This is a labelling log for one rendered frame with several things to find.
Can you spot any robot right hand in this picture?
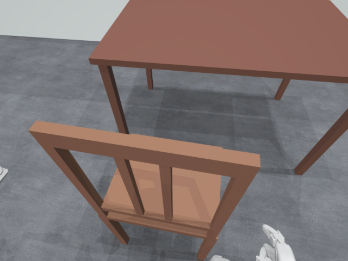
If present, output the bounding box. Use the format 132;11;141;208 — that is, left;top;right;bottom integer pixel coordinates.
256;225;296;261

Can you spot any table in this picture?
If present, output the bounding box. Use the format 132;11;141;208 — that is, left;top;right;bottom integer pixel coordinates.
89;0;348;175

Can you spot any chair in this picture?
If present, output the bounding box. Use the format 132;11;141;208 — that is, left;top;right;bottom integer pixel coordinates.
28;120;260;261

